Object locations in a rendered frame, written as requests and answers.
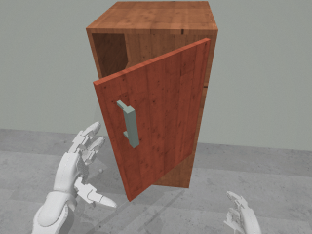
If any cupboard door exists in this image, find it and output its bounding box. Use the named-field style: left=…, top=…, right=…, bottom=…
left=93, top=38, right=211, bottom=202

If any robot left forearm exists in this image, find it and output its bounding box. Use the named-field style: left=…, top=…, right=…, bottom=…
left=31, top=190, right=78, bottom=234

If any robot right hand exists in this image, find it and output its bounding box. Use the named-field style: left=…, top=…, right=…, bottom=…
left=223, top=191, right=262, bottom=234

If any handle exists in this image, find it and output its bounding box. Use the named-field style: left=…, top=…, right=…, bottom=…
left=116, top=100, right=139, bottom=148

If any robot left hand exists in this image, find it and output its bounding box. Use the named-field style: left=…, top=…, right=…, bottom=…
left=53, top=121, right=118, bottom=211

